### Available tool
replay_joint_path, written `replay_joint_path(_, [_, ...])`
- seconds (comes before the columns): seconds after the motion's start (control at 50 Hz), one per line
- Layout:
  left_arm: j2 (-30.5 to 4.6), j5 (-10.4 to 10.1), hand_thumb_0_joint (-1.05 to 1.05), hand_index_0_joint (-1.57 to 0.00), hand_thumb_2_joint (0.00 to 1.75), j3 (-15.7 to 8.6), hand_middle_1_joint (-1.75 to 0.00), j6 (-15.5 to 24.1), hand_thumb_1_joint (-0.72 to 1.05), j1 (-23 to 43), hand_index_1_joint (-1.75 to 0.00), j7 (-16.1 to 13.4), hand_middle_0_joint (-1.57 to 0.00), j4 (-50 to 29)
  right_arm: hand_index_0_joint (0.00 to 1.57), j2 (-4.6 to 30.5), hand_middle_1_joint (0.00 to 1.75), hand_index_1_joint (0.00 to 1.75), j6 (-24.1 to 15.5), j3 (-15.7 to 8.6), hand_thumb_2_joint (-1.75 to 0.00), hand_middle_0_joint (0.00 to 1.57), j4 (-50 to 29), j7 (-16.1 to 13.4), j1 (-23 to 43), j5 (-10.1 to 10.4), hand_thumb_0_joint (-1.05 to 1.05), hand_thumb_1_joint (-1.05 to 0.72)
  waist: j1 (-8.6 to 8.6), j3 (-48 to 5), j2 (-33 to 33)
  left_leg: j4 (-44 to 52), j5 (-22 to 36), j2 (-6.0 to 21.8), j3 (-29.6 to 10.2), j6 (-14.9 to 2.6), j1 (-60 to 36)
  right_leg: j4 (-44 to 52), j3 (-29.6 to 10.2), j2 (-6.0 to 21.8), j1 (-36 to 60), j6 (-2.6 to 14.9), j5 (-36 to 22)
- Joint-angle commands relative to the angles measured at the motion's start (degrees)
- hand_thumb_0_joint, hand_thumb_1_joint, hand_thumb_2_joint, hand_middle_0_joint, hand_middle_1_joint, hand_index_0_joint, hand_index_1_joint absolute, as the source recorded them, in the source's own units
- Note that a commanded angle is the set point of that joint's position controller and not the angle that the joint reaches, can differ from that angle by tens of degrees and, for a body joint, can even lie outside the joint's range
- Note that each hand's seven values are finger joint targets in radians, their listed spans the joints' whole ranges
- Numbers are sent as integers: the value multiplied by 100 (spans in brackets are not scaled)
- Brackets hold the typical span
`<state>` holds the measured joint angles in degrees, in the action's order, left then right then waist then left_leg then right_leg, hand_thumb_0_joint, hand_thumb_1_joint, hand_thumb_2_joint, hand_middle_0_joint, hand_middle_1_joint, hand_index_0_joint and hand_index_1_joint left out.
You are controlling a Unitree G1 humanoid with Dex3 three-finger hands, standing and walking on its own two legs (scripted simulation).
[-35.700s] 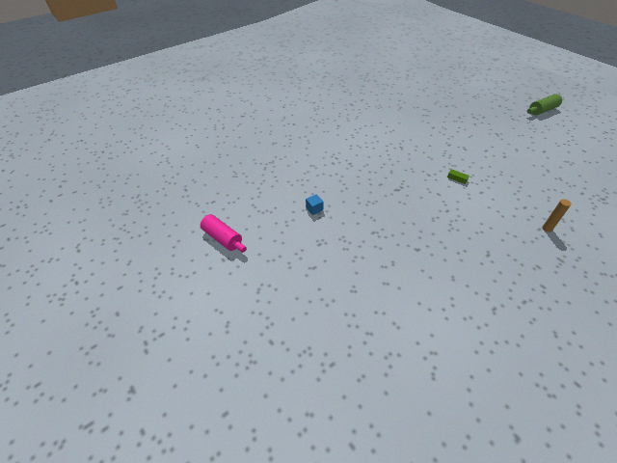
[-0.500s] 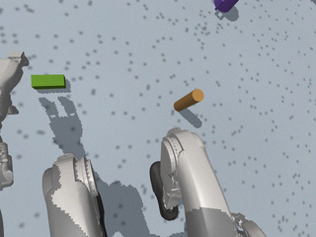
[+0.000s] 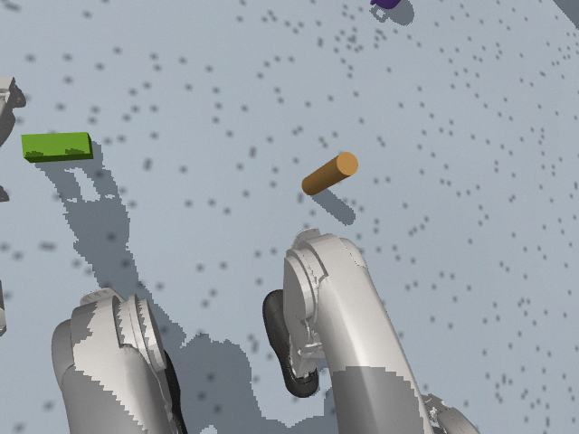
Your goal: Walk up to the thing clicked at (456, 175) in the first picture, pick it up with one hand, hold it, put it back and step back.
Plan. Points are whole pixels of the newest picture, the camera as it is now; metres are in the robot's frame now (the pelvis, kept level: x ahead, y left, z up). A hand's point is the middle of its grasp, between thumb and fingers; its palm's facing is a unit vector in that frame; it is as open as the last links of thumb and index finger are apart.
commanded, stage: rise first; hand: left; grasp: from above
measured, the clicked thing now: (59, 147) +0.56 +0.22 -0.32
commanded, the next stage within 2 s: approach in 1.14 s
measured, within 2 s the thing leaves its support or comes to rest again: neither
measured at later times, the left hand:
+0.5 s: hand out of the picture +0.52 +0.26 -0.19, palm faces -0.46 +0.00 -0.89, open 13.6 cm
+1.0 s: hand out of the picture +0.52 +0.27 -0.18, palm faces -0.45 +0.00 -0.89, open 13.2 cm
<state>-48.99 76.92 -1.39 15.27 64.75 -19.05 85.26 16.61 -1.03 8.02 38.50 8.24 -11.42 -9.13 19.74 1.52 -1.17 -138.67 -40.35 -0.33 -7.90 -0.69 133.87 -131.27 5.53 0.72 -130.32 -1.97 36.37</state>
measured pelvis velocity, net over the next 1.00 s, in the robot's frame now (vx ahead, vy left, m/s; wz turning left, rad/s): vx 0.00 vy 0.00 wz -0.02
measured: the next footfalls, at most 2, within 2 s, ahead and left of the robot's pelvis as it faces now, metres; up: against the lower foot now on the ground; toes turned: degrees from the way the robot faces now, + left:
none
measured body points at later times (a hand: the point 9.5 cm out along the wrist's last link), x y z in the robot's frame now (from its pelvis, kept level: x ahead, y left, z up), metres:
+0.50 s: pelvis +0.00 +0.00 +0.00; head +0.27 +0.08 +0.34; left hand +0.54 +0.26 -0.14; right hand +0.01 -0.26 -0.08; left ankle +0.07 +0.12 -0.30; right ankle +0.11 -0.12 -0.30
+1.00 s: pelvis +0.00 +0.00 +0.00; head +0.27 +0.09 +0.35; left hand +0.54 +0.26 -0.13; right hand +0.01 -0.26 -0.07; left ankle +0.07 +0.12 -0.30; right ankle +0.11 -0.12 -0.30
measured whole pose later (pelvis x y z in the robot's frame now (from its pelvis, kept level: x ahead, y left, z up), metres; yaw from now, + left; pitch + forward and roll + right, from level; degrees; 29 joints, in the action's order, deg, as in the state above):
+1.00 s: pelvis +0.00 +0.00 +0.00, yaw -1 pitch +34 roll -11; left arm -50.9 76.5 -0.6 13.6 66.1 -19.0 85.4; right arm 17.3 -2.3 10.7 36.4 8.7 -12.1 -8.9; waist 21.5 2.9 -1.7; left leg -139.5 -39.9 -0.3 -9.1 -0.8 134.4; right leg -130.9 6.6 0.4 -130.2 -2.2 35.5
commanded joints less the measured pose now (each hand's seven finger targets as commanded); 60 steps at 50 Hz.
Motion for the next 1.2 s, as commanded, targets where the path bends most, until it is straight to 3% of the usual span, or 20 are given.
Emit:
replay_joint_path(0.0, [-1337, -74, 0, -14, 91, -194, -94, 7, -42, 1920, -92, -297, -12, -706, 20, 1593, 30, 30, 41, -442, -90, 20, 62, -87, -1401, 23, 0, -91, 196, -4044, 2178, 1458, 1227, -34, 381, -94, -2965, 1178, 460, -264, 2213, 362, -1229])
replay_joint_path(0.38, [-1341, -81, 0, -15, 89, -86, -95, -146, -41, 2116, -93, -361, -13, -701, 20, 1640, 30, 30, -109, -331, -90, 20, 16, -52, -1463, 32, 0, -91, 400, -3804, 2326, 1317, 1294, 13, 329, -85, -2971, 1140, 521, -288, 2128, 367, -1360])
replay_joint_path(0.44, [-1354, -127, 0, -16, 88, -73, -94, -148, -40, 2185, -92, -347, -14, -766, 20, 1645, 30, 30, -110, -303, -90, 20, -21, -44, -1442, 49, 0, -91, 408, -3841, 2349, 1367, 1236, 24, 306, -79, -2886, 1130, 538, -309, 2165, 376, -1311])
replay_joint_path(0.46, [-1379, -91, 0, -15, 90, -93, -94, -178, -42, 1925, -92, -350, -14, -631, 20, 1668, 30, 30, -108, -309, -90, 20, -15, -54, -1447, 60, 0, -91, 320, -3935, 2359, 1380, 1357, 22, 319, -68, -3050, 1151, 538, -302, 2225, 371, -1402])
replay_joint_path(0.52, [-1398, -88, 0, -16, 89, -139, -94, -189, -40, 1952, -92, -352, -14, -690, 20, 1691, 30, 30, -108, -312, -90, 20, -4, -36, -1522, 40, 0, -91, 386, -3985, 2512, 1361, 1616, 36, 275, -23, -3227, 1072, 565, -284, 2203, 380, -1575])
replay_joint_path(0.6, [-1380, -131, 0, -18, 87, -116, -91, -208, -38, 2016, -89, -330, -17, -646, 20, 1732, 30, 30, -94, -297, -90, 20, -77, -29, -1444, 57, 0, -91, 410, -3824, 2497, 1391, 1441, 39, 233, -19, -3108, 1080, 573, -277, 2044, 401, -1428])
replay_joint_path(0.62, [-1553, -120, 0, -18, 87, -189, -91, -159, -38, 2174, -89, -339, -17, -997, 20, 1707, 30, 30, -95, -294, -90, 20, -69, -31, -1462, 45, 0, -91, 372, -3978, 2615, 1383, 1409, 35, 272, -29, -3147, 1108, 567, -293, 2143, 396, -1405])
replay_joint_path(0.66, [-1388, -136, 0, -18, 88, -117, -91, -170, -38, 1973, -89, -312, -16, -781, 20, 1680, 30, 30, -84, -283, -90, 20, -64, -22, -1476, 47, 0, -91, 388, -3860, 2405, 1328, 1315, 18, 319, -66, -2906, 1145, 559, -304, 2235, 380, -1371])
replay_joint_path(0.7, [-1544, -125, 0, -19, 87, -198, -90, -156, -37, 2060, -88, -300, -18, -966, 20, 1679, 30, 30, -90, -282, -90, 20, -81, -18, -1491, 44, 0, -91, 358, -3941, 2406, 1318, 1379, 19, 338, -72, -2918, 1131, 541, -311, 2341, 377, -1440])
replay_joint_path(0.72, [-1321, -134, 0, -19, 88, -80, -90, -203, -38, 1825, -88, -283, -17, -635, 20, 1665, 30, 30, -83, -274, -90, 20, -62, -21, -1485, 45, 0, -91, 355, -3879, 2411, 1352, 1356, 17, 334, -62, -2958, 1159, 544, -304, 2270, 378, -1383])
replay_joint_path(0.78, [-1428, -161, 0, -20, 86, -107, -89, -166, -36, 2045, -87, -261, -19, -878, 20, 1692, 30, 30, -76, -286, -90, 20, -60, -27, -1516, 53, 0, -91, 405, -3778, 2389, 1371, 1246, 26, 301, -68, -2909, 1164, 570, -310, 2196, 381, -1321])
replay_joint_path(0.8, [-1271, -152, 0, -20, 87, -6, -89, -201, -36, 1891, -88, -235, -18, -654, 20, 1663, 30, 30, -72, -266, -90, 20, -65, -20, -1472, 63, 0, -91, 369, -3810, 2379, 1393, 1213, 23, 323, -72, -2888, 1198, 557, -321, 2241, 375, -1286])
replay_joint_path(0.84, [-1442, -157, 0, -20, 86, -86, -89, -150, -35, 2189, -87, -235, -19, -936, 20, 1702, 30, 30, -78, -271, -90, 20, -49, -33, -1506, 36, 0, -91, 437, -3838, 2335, 1352, 1200, 22, 305, -77, -2827, 1194, 565, -316, 2249, 381, -1277])
replay_joint_path(0.86, [-1277, -165, 0, -19, 88, 0, -89, -177, -38, 1927, -88, -224, -18, -653, 20, 1663, 30, 30, -74, -252, -90, 20, -55, -29, -1480, 48, 0, -91, 406, -3792, 2319, 1354, 1240, 24, 324, -79, -2829, 1198, 558, -319, 2305, 364, -1328])
replay_joint_path(0.88, [-1467, -191, 0, -21, 86, -113, -88, -133, -35, 2178, -87, -231, -19, -946, 20, 1718, 30, 30, -70, -280, -90, 20, -48, -41, -1486, 49, 0, -91, 435, -3839, 2220, 1290, 1257, 19, 315, -90, -2779, 1209, 562, -312, 2257, 371, -1325])
replay_joint_path(1.0, [-1370, -106, 0, -22, 85, -44, -87, -157, -34, 2020, -86, -172, -21, -876, 20, 1708, 30, 30, -40, -274, -90, 20, -116, -22, -1482, 52, 0, -91, 359, -3888, 2546, 1445, 1372, 31, 248, -18, -3158, 1140, 596, -303, 2116, 411, -1352])
replay_joint_path(1.06, [-1471, -144, 0, -22, 85, -144, -87, -143, -35, 2130, -85, -179, -21, -986, 20, 1733, 30, 30, -41, -276, -90, 20, -183, -31, -1454, 54, 0, -91, 391, -3719, 2395, 1436, 1209, 16, 267, -43, -2949, 1172, 587, -296, 2065, 417, -1230])
replay_joint_path(1.16, [-1248, -161, 0, -21, 87, 1, -85, -155, -36, 1995, -85, -100, -21, -794, 20, 1726, 30, 30, -51, -260, -90, 20, -157, -32, -1473, 41, 0, -90, 432, -3587, 2178, 1405, 1036, 6, 290, -73, -2759, 1273, 590, -304, 2066, 402, -1074])
replay_joint_path(1.18, [-1418, -170, 0, -22, 87, -101, -85, -131, -35, 2042, -85, -98, -21, -1040, 20, 1724, 30, 30, -61, -277, -90, 20, -191, -31, -1435, 47, 0, -91, 369, -3721, 2304, 1415, 1119, 10, 306, -64, -2871, 1238, 565, -300, 2126, 404, -1148])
